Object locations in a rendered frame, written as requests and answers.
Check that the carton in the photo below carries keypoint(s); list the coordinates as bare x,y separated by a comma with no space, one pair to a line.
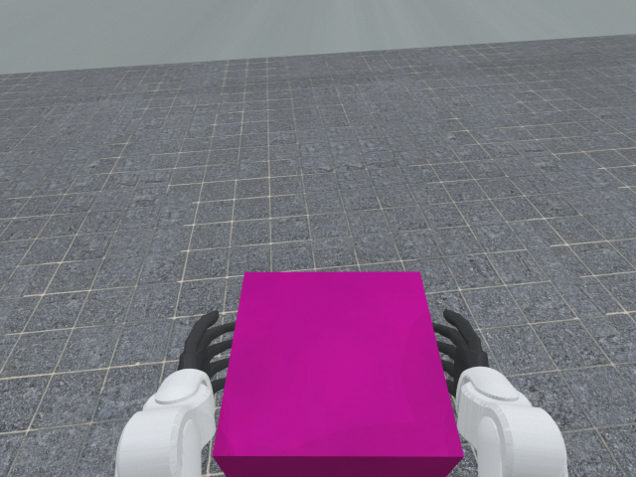
335,374

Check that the robot left hand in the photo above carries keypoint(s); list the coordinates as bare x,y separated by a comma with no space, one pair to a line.
197,354

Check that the left robot forearm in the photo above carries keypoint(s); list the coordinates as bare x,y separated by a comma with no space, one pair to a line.
166,438

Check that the right robot forearm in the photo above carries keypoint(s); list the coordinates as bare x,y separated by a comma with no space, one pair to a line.
512,438

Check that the robot right hand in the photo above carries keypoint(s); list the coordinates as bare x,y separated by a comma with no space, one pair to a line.
468,352

